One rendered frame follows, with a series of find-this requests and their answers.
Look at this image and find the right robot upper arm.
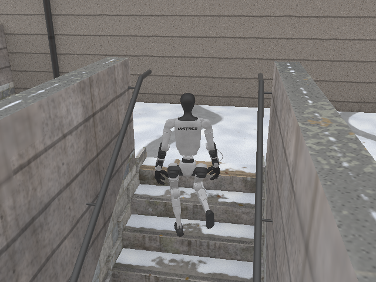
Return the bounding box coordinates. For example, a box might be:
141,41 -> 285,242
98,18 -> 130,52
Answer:
200,118 -> 215,151

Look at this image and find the left robot thigh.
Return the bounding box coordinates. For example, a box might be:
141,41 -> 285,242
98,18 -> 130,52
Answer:
167,163 -> 181,199

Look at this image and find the right robot shin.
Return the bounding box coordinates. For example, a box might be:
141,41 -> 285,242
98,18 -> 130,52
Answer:
197,182 -> 209,213

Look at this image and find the left robot hand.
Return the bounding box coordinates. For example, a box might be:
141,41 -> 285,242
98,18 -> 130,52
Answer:
155,170 -> 169,185

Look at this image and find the left robot upper arm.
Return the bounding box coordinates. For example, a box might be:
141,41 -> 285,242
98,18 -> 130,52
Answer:
161,118 -> 176,152

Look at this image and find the right robot hand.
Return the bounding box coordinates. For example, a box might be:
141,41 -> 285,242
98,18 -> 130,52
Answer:
207,166 -> 220,180

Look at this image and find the robot right forearm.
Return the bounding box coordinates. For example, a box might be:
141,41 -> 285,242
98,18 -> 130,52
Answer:
209,143 -> 220,168

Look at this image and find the robot left forearm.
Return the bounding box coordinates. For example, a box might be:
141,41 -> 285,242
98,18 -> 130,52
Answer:
155,143 -> 166,171

